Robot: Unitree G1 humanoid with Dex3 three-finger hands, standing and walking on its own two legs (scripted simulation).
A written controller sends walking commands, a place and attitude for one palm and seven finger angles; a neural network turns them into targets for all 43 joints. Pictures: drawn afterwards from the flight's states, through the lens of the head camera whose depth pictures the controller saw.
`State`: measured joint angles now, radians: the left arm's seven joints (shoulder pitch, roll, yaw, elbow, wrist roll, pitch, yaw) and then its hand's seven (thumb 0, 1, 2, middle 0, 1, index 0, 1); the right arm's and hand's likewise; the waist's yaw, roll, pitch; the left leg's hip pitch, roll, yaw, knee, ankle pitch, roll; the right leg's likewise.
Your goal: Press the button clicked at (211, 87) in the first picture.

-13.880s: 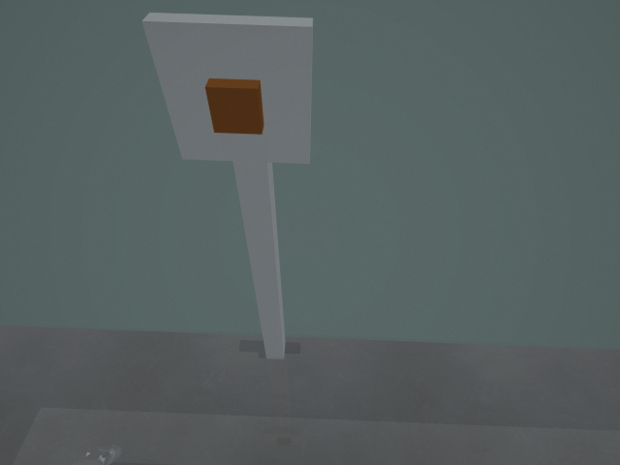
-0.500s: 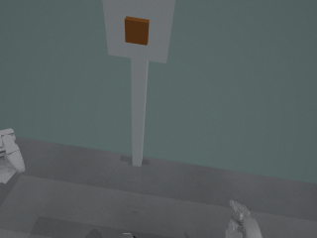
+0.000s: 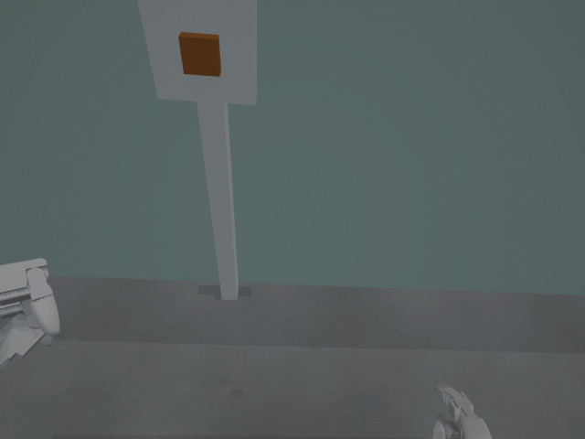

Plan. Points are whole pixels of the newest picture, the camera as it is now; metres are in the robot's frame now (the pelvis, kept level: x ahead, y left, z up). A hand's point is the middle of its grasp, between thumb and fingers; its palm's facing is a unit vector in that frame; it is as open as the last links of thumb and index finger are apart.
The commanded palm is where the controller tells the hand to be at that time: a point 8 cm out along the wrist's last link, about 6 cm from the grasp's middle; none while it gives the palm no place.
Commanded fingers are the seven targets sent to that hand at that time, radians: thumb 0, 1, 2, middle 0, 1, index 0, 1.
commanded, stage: stop stepping back and stand still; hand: left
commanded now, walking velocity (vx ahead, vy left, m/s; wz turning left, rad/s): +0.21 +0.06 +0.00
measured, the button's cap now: (201, 54) +0.74 +0.20 +0.20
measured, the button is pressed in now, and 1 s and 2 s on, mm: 0 0 0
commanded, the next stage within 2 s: let the arm hang, fingers relaxed in 0.44 s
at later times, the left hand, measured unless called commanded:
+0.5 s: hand (5, 353) +0.16 +0.25 +0.17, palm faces +0.41 -0.79 -0.45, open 3.1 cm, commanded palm +0.10 +0.30 +0.18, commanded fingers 0.00 0.90 0.90 -1.30 -1.50 -1.30 -1.50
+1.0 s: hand out of the picture -0.07 +0.23 -0.17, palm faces +0.09 -0.97 -0.22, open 4.3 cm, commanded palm none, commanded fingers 0.00 0.90 0.90 -0.42 -0.54 -0.42 -0.54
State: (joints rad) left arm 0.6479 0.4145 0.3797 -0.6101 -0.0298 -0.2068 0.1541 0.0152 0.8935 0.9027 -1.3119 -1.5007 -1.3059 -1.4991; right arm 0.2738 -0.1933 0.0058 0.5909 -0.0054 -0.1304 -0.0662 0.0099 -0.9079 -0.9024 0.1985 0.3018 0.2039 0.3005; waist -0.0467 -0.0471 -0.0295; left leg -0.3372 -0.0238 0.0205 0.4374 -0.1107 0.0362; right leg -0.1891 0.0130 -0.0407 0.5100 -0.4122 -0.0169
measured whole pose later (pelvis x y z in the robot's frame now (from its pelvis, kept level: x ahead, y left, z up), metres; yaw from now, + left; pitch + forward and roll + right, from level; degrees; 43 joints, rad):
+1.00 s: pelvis -0.03 +0.03 +0.00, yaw +4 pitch -2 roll -1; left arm 0.31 0.23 0.01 1.08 0.02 0.03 0.01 0.01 0.91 0.90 -0.74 -0.94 -0.74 -0.92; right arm 0.28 -0.19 0.00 1.04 -0.02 0.02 -0.02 0.00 -0.91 -0.90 0.20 0.30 0.20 0.30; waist 0.02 -0.02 0.07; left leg -0.21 0.00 0.00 0.47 -0.22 0.02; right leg -0.17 -0.01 -0.08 0.42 -0.21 -0.01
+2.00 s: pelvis -0.02 +0.02 +0.01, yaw +3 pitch -2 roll +0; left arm 0.18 0.25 0.03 1.15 0.01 -0.01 0.01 0.00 0.91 0.90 -0.21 -0.30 -0.20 -0.30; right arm 0.20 -0.24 -0.02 1.13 -0.02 0.00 -0.02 0.00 -0.91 -0.90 0.20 0.30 0.20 0.30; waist 0.00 0.02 0.06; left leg -0.15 0.00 0.00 0.38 -0.19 0.00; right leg -0.13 0.00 -0.08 0.36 -0.20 -0.03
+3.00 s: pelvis +0.01 +0.00 +0.01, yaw +2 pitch -1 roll +0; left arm 0.11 0.30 0.02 1.14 0.01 -0.02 0.01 0.00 0.91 0.90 -0.21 -0.30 -0.20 -0.30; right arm 0.13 -0.31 -0.01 1.13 -0.01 0.00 -0.01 0.00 -0.91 -0.90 0.20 0.30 0.20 0.30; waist 0.00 0.02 0.06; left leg -0.08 0.03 0.01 0.30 -0.20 -0.02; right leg -0.06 0.03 -0.07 0.29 -0.20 -0.04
